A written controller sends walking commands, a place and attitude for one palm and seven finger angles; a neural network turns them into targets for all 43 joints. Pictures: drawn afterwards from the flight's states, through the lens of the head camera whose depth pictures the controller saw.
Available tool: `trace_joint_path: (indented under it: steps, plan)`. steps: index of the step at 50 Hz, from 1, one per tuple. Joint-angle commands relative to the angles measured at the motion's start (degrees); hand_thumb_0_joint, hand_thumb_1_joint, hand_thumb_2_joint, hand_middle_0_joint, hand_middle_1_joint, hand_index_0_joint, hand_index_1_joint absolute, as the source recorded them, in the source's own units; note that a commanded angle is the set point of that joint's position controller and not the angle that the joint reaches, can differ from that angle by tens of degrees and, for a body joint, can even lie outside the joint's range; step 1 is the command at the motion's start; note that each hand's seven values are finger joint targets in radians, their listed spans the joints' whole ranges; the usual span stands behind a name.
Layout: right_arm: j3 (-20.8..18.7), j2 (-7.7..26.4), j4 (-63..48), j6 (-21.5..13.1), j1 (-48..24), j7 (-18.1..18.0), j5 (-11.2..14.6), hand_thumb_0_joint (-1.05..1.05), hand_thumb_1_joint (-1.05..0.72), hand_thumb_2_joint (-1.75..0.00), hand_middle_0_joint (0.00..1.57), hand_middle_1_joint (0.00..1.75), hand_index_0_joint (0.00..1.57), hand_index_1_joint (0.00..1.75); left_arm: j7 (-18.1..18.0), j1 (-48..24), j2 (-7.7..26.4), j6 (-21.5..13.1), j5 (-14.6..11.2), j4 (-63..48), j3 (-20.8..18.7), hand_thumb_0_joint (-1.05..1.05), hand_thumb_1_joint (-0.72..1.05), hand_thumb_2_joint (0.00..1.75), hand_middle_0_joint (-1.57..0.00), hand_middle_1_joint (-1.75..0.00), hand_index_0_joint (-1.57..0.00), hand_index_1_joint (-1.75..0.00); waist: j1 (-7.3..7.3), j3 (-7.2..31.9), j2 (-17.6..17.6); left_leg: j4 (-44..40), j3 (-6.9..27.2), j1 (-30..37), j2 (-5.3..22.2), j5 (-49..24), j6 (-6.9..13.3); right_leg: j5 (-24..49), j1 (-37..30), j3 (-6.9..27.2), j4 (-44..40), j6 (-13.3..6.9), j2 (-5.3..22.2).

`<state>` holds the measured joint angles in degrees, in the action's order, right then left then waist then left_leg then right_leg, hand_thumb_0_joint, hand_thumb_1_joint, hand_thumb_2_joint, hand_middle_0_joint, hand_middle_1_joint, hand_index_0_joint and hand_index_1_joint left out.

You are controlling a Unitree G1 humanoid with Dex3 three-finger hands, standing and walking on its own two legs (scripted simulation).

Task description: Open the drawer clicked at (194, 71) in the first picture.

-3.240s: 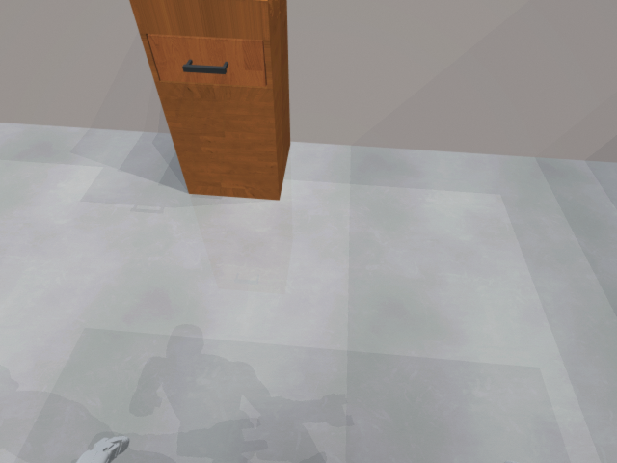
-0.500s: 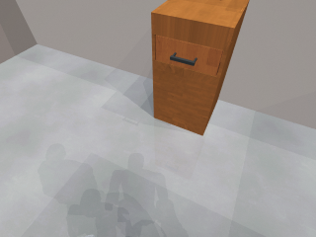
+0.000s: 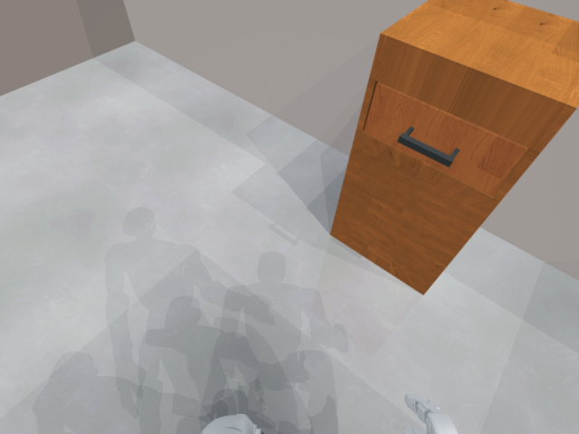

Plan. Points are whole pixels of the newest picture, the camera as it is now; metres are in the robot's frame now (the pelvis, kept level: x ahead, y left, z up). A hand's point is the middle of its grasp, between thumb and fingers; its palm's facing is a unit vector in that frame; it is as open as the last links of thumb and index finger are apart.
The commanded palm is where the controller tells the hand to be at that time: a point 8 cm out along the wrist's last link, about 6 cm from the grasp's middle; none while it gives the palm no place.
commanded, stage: turn to face it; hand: left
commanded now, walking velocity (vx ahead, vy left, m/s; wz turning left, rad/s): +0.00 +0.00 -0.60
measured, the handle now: (428, 145) +0.82 -0.25 -0.11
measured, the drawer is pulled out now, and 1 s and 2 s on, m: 0.00 0.00 0.00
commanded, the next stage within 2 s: take the last steps up to it in 0.88 s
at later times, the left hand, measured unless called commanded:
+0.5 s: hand (214, 407) +0.16 +0.14 -0.14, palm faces -0.25 -0.91 -0.32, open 7.4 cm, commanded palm none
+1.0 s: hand (219, 414) +0.16 +0.13 -0.17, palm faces -0.42 -0.89 -0.17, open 7.4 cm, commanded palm none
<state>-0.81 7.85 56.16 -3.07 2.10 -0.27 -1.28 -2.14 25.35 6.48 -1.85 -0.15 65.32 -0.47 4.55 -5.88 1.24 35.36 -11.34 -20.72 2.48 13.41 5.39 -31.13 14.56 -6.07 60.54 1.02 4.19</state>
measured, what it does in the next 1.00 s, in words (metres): steps on the spot, turning right: right foot, then left foot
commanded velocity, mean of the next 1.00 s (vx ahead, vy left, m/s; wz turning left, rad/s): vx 0.01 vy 0.00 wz -0.41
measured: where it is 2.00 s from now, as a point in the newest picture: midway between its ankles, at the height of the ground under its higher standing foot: outside the picture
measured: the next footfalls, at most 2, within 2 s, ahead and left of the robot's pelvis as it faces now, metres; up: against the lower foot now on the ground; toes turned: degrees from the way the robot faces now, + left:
right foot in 0.44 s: +0.04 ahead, -0.15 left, +0.00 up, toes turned -24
left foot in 0.94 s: +0.09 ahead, +0.07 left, +0.00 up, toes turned -25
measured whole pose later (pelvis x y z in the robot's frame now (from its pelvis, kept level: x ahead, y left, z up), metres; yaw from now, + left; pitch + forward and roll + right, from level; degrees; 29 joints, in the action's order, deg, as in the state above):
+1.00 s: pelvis +0.01 +0.00 +0.01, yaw -30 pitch -1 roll -1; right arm -1.8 9.4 55.2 0.7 11.3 -1.9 -1.0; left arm -0.2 11.7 11.9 3.4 0.6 56.0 -4.2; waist 0.4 -2.1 2.8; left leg 31.5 -4.9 -13.3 1.2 17.5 1.8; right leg -20.6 21.5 3.1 38.5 0.2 -2.9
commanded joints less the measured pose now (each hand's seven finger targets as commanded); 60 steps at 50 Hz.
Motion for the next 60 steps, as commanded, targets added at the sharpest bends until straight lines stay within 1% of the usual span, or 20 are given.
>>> trace_joint_path:
  steps: [1, 5, 10, 17, 20, 21, 22, 23, 24, 26, 29, 40, 43, 45, 46, 47, 48, 50, 53, 60]
  plan:
    - [-1.8, 8.1, 0.5, 0.1, 10.5, -1.8, 0.3, 0.00, -0.90, -0.90, 0.20, 0.30, 0.20, 0.30, 0.2, -0.8, 4.8, 1.3, 1.1, -4.2, -2.4, 0.00, 0.90, 0.90, -0.20, -0.30, -0.20, -0.30, -5.02, 4.6, -5.4, -16.1, 10.2, 11.6, 20.7, -39.8, 4.5, 3.2, 11.8, 5.9, 9.7, 1.1, 3.5]
    - [-2.2, 7.9, -0.6, 0.7, 7.1, -1.7, 0.4, 0.00, -0.90, -0.90, 0.20, 0.30, 0.20, 0.30, 1.1, 1.3, 4.1, 4.2, 1.3, -5.3, -3.9, 0.00, 0.90, 0.90, -0.20, -0.30, -0.20, -0.30, -2.22, 5.5, -8.0, -18.9, 4.2, 6.3, 18.4, -24.3, 2.9, 8.4, 9.8, 3.3, 6.6, 2.0, 2.6]
    - [-4.0, 9.0, -2.6, 1.9, 6.3, -1.5, -0.1, 0.00, -0.90, -0.90, 0.20, 0.30, 0.20, 0.30, 2.1, -5.7, 5.0, 5.6, 1.7, -10.3, -5.4, 0.00, 0.90, 0.90, -0.20, -0.30, -0.20, -0.30, -3.47, 2.9, -9.2, -22.1, 2.5, 5.3, 19.5, -5.0, 2.8, 11.2, 12.9, 2.1, -0.7, 2.7, 3.2]
    - [-5.7, 12.6, -3.3, 2.9, 7.8, -0.8, -0.5, 0.00, -0.90, -0.90, 0.20, 0.30, 0.20, 0.30, 2.7, -11.6, 6.8, 4.7, 1.7, -15.1, -5.5, 0.00, 0.90, 0.90, -0.20, -0.30, -0.20, -0.30, -5.26, 6.5, -10.0, -16.1, 0.7, 13.4, 22.7, -7.1, 2.1, 7.7, 9.8, -0.2, -15.2, 1.7, 1.5]
    - [-5.8, 13.2, -3.9, 3.5, 7.3, -0.3, -0.3, 0.00, -0.90, -0.90, 0.20, 0.30, 0.20, 0.30, 2.5, -8.0, 8.6, 3.8, 1.8, -14.9, -5.6, 0.00, 0.90, 0.90, -0.20, -0.30, -0.20, -0.30, -2.65, 8.0, -5.8, -5.4, -3.6, 9.0, 20.4, -5.8, -2.5, 16.9, -0.2, -1.7, -27.7, 0.3, -0.6]
    - [-5.5, 11.3, -4.4, 3.7, 8.2, 0.1, 0.0, 0.00, -0.90, -0.90, 0.20, 0.30, 0.20, 0.30, 2.1, -6.0, 12.3, 3.0, 2.1, -14.5, -6.1, 0.00, 0.90, 0.90, -0.20, -0.30, -0.20, -0.30, -1.43, 9.0, 3.7, 5.9, -6.3, 3.2, 16.0, 0.6, -6.0, 24.7, -6.0, 5.7, -36.4, -1.9, 4.0]
    - [-4.1, 6.7, -7.4, 3.8, 7.3, 0.4, 0.1, 0.00, -0.90, -0.90, 0.20, 0.30, 0.20, 0.30, 1.3, -4.9, 19.4, 2.1, 2.5, -14.7, -7.1, 0.00, 0.90, 0.90, -0.20, -0.30, -0.20, -0.30, -0.39, 8.2, 21.4, 20.5, -4.8, -13.0, 6.9, 22.6, -9.2, 43.3, -11.1, 27.7, -41.7, -8.0, 17.8]
    - [-3.8, 8.2, -8.6, 4.5, 5.0, -0.2, 0.3, 0.00, -0.90, -0.90, 0.20, 0.30, 0.20, 0.30, 0.7, -2.5, 20.8, 2.3, 1.5, -14.3, -7.2, 0.00, 0.90, 0.90, -0.20, -0.30, -0.20, -0.30, 1.06, 9.6, 15.9, 28.2, 3.9, -13.3, 5.6, 23.3, -9.3, 51.3, -9.0, 27.5, -41.5, -12.8, 20.4]
    - [-3.8, 8.0, -7.9, 4.9, 5.3, -0.3, 0.5, 0.00, -0.90, -0.90, 0.20, 0.30, 0.20, 0.30, 0.3, -4.4, 19.3, 2.4, 1.4, -14.5, -7.1, 0.00, 0.90, 0.90, -0.20, -0.30, -0.20, -0.30, -0.45, 9.4, 11.5, 31.5, 7.2, -14.4, 6.3, 19.8, -9.0, 46.9, -8.9, 23.6, -41.1, -13.3, 17.8]
    - [-4.1, 8.9, -6.6, 5.1, 6.0, -0.4, 0.3, 0.00, -0.90, -0.90, 0.20, 0.30, 0.20, 0.30, 0.4, -10.9, 16.8, 2.3, 1.2, -15.9, -6.3, 0.00, 0.90, 0.90, -0.20, -0.30, -0.20, -0.30, -2.94, 8.8, 9.6, 34.2, 10.0, -15.3, 5.8, 12.6, -9.7, 40.3, -7.5, 20.7, -41.0, -11.1, 13.2]
    - [-4.1, 9.0, -4.2, 5.3, 10.4, -0.2, 0.0, 0.00, -0.90, -0.90, 0.20, 0.30, 0.20, 0.30, 0.8, -14.7, 14.8, 2.0, 1.0, -17.0, -5.4, 0.00, 0.90, 0.90, -0.20, -0.30, -0.20, -0.30, -5.29, 9.4, 5.7, 31.3, 9.6, -10.8, 4.7, 5.5, -10.4, 37.0, -4.3, 14.8, -41.4, -8.7, 8.6]
    - [-3.1, 8.1, -4.5, 4.6, 8.2, -1.3, 0.6, 0.00, -0.90, -0.90, 0.20, 0.30, 0.20, 0.30, 1.1, -11.2, 15.7, 2.6, 1.6, -14.0, -6.0, 0.00, 0.90, 0.90, -0.20, -0.30, -0.20, -0.30, -2.44, 8.8, 6.8, 11.0, 9.8, -4.3, 1.1, 12.1, -9.4, 34.5, -7.0, 24.0, -42.1, -12.4, 9.2]
    - [-2.9, 7.7, -3.5, 4.1, 11.6, -1.7, 1.0, 0.00, -0.90, -0.90, 0.20, 0.30, 0.20, 0.30, 1.0, -13.5, 15.6, 3.0, 1.6, -13.9, -6.0, 0.00, 0.90, 0.90, -0.20, -0.30, -0.20, -0.30, -4.14, 10.1, 7.3, 2.3, 9.6, 1.9, 0.1, 10.2, -8.4, 35.4, -5.5, 24.8, -40.5, -11.5, 8.4]
    - [-2.8, 7.6, -1.7, 3.6, 16.0, -2.0, 1.1, 0.00, -0.90, -0.90, 0.20, 0.30, 0.20, 0.30, 1.1, -15.5, 14.7, 3.4, 1.0, -14.3, -5.8, 0.00, 0.90, 0.90, -0.20, -0.30, -0.20, -0.30, -6.35, 9.9, 5.7, -9.3, 8.8, 11.9, -0.2, 1.3, -7.5, 29.6, 1.1, 23.4, -38.2, -8.1, 5.4]
    - [-3.0, 9.3, -1.3, 3.0, 17.4, -2.3, 1.0, 0.00, -0.90, -0.90, 0.20, 0.30, 0.20, 0.30, 1.3, -15.5, 12.6, 3.6, 0.6, -14.7, -5.4, 0.00, 0.90, 0.90, -0.20, -0.30, -0.20, -0.30, -6.87, 10.0, 0.7, -14.8, 12.0, 17.8, 3.6, 0.1, -6.2, 24.1, 6.3, 20.0, -34.7, -5.5, 1.7]
    - [-3.6, 13.8, -2.1, 2.7, 16.8, -2.3, 0.3, 0.00, -0.90, -0.90, 0.20, 0.30, 0.20, 0.30, 1.8, -15.0, 9.7, 3.8, 0.2, -15.5, -4.8, 0.00, 0.90, 0.90, -0.20, -0.30, -0.20, -0.30, -6.63, 8.5, -13.8, -20.6, 25.5, 19.4, 15.2, -1.4, -2.1, 12.8, 14.5, 12.8, -25.0, -2.1, -5.4]
    - [-3.9, 15.7, -3.7, 3.2, 14.7, -2.3, 0.3, 0.00, -0.90, -0.90, 0.20, 0.30, 0.20, 0.30, 1.8, -16.2, 9.9, 3.8, 0.8, -16.0, -4.7, 0.00, 0.90, 0.90, -0.20, -0.30, -0.20, -0.30, -6.21, 5.4, -18.1, -22.6, 30.1, 13.5, 22.4, -6.2, 2.2, 0.7, 15.9, 7.8, -14.6, -0.1, -6.2]
    - [-2.4, 11.5, -3.7, 2.7, 10.2, -2.8, -0.2, 0.00, -0.90, -0.90, 0.20, 0.30, 0.20, 0.30, 2.0, -14.8, 11.4, 4.8, 1.7, -13.4, -5.5, 0.00, 0.90, 0.90, -0.20, -0.30, -0.20, -0.30, -4.35, 2.5, -13.1, -23.7, 24.2, 6.5, 17.8, -5.0, 2.7, 4.7, 13.1, 11.2, -3.7, 0.9, -4.1]
    - [-2.2, 10.8, -3.4, 2.0, 11.2, -2.5, -0.2, 0.00, -0.90, -0.90, 0.20, 0.30, 0.20, 0.30, 3.2, -12.8, 9.9, 4.2, 2.1, -11.7, -4.9, 0.00, 0.90, 0.90, -0.20, -0.30, -0.20, -0.30, -4.22, 3.0, -7.9, -24.8, 18.9, 11.4, 13.3, 5.9, 1.2, 10.0, 17.5, 7.5, 1.9, 1.1, -3.7]
    - [-3.0, 10.1, 2.1, 0.4, 22.9, -2.0, -0.3, 0.00, -0.90, -0.90, 0.20, 0.30, 0.20, 0.30, 3.5, -17.3, 8.0, 2.9, 1.9, -11.5, -3.5, 0.00, 0.90, 0.90, -0.20, -0.30, -0.20, -0.30, -8.01, 1.9, -7.5, -26.3, 19.4, 20.1, 15.2, 4.0, 3.1, 11.5, 20.1, 5.2, -7.3, 1.3, -0.2]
